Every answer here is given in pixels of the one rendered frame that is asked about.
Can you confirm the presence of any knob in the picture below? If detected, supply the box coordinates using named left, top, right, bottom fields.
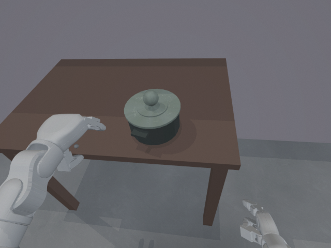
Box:
left=143, top=90, right=159, bottom=106

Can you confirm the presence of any right robot hand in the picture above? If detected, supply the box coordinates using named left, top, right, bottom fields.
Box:
left=240, top=199, right=279, bottom=246

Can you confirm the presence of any robot right forearm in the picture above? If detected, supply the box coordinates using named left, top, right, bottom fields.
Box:
left=261, top=234, right=291, bottom=248

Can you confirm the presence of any left robot hand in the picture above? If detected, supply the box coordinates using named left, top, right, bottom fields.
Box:
left=37, top=114, right=106, bottom=172

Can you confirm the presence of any table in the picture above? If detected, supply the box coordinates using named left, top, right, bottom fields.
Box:
left=0, top=58, right=241, bottom=226

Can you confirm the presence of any lid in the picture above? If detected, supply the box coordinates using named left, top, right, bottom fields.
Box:
left=124, top=89, right=180, bottom=129

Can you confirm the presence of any robot left forearm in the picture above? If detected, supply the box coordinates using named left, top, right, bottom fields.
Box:
left=0, top=139, right=64, bottom=248

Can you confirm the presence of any pot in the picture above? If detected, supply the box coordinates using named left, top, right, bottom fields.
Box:
left=128, top=115, right=180, bottom=145

